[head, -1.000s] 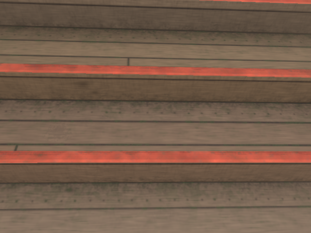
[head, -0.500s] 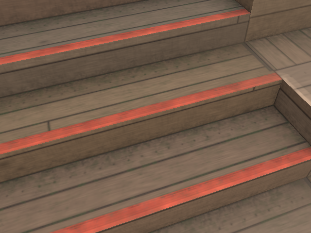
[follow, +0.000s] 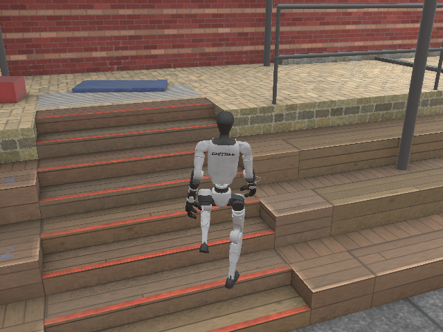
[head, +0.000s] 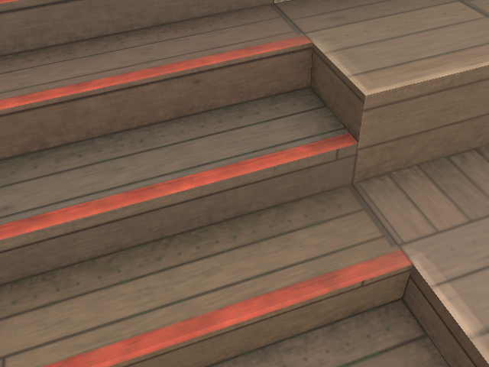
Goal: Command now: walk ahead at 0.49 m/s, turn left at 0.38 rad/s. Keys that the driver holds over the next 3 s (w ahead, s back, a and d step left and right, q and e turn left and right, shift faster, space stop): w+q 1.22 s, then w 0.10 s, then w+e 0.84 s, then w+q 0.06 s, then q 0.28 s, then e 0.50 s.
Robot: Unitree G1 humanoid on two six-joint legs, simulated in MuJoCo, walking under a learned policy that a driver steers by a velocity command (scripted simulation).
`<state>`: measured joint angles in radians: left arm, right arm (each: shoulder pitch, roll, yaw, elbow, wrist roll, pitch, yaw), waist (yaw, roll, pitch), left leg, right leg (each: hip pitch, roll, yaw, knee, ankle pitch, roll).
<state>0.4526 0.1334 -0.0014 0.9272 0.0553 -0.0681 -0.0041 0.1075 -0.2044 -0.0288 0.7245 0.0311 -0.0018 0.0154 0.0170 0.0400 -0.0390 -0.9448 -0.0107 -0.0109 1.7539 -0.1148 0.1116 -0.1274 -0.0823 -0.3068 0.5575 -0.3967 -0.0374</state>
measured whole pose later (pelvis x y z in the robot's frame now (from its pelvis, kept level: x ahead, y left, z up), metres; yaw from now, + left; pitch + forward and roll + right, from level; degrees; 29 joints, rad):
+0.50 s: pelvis +0.33 +0.01 +0.14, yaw +16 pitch +1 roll -1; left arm -0.07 0.10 -0.08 0.48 0.03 -0.14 -0.07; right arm 0.59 -0.13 0.02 0.89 0.00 -0.04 0.01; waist -0.05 -0.01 -0.07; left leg -0.31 -0.18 -0.09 0.69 -0.38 0.14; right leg -1.03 -0.02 0.12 1.96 -0.15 -0.09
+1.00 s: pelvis +0.67 +0.04 +0.29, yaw +38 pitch +2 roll -2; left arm 0.46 0.22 0.03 0.98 0.04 -0.06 0.00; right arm 0.03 -0.20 0.01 0.56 0.02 -0.04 0.04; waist 0.02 0.03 -0.06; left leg -1.10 0.01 -0.09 1.88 -0.03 0.10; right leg -0.31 -0.07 -0.26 0.62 -0.32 -0.02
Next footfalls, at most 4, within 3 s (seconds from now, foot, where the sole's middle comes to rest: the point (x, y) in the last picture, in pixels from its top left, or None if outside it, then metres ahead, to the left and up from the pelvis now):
0.26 left None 0.34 0.05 -0.62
0.72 right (281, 246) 0.77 -0.02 -0.47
1.30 left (106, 181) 0.88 0.42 -0.32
1.82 right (108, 61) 1.22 0.46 -0.17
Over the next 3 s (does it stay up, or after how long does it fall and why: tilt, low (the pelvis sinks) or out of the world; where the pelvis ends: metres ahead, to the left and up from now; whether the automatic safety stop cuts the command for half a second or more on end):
stays up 1.57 0.61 0.76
